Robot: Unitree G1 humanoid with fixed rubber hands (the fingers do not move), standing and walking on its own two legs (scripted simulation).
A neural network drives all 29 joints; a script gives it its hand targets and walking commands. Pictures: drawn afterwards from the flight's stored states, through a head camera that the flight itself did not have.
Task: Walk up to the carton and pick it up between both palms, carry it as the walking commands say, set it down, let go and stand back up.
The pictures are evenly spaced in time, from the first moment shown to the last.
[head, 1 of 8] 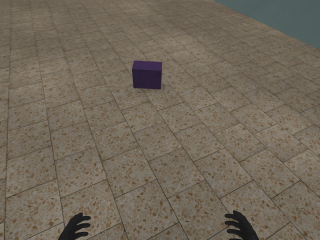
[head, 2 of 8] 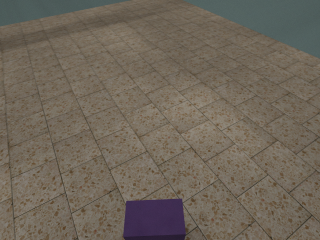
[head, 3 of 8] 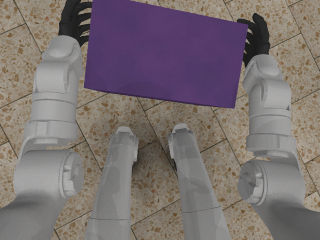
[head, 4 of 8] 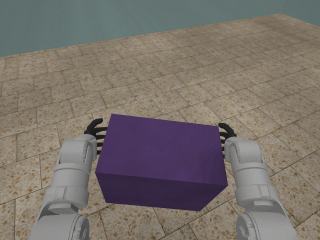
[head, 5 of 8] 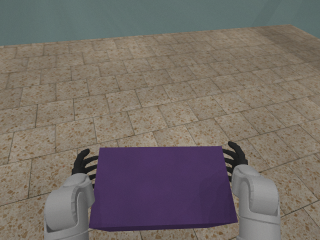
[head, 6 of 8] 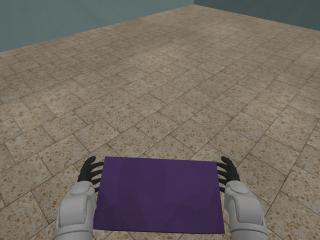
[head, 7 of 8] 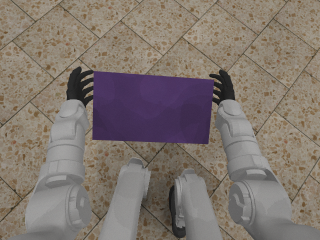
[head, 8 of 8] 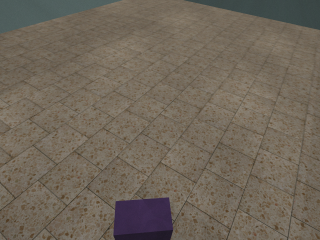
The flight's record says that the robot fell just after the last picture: no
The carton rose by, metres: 0.70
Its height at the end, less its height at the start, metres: +0.00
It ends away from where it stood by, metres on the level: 0.99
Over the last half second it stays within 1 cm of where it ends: yes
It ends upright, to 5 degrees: yes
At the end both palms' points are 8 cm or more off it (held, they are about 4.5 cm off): yes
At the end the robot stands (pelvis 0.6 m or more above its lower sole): yes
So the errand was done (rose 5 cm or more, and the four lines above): yes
